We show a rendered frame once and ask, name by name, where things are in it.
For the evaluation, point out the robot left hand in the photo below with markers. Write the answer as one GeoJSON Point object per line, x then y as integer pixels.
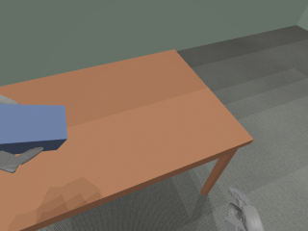
{"type": "Point", "coordinates": [8, 161]}

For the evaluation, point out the robot right hand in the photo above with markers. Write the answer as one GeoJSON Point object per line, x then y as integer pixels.
{"type": "Point", "coordinates": [247, 218]}

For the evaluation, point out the sponge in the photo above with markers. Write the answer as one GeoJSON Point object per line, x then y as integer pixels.
{"type": "Point", "coordinates": [23, 127]}

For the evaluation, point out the table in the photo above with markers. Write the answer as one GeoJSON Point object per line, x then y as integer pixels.
{"type": "Point", "coordinates": [130, 124]}

